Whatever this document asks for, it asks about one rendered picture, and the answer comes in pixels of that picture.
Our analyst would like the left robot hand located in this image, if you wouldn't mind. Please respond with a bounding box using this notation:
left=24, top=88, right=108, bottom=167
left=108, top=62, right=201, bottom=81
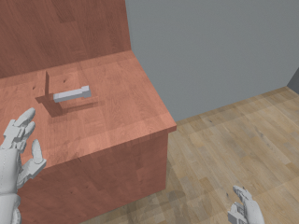
left=0, top=107, right=47, bottom=195

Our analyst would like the counter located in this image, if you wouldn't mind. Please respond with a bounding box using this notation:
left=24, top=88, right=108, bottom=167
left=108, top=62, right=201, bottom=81
left=0, top=0, right=177, bottom=224

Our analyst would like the right robot hand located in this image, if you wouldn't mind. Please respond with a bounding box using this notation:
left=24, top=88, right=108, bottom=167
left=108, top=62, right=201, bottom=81
left=227, top=185, right=265, bottom=224

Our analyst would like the tap lever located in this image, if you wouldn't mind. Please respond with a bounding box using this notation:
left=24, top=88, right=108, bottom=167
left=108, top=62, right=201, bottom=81
left=53, top=85, right=92, bottom=103

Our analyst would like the robot left forearm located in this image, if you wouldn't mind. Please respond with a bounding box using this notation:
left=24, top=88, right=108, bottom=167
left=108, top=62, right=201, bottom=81
left=0, top=193, right=22, bottom=224

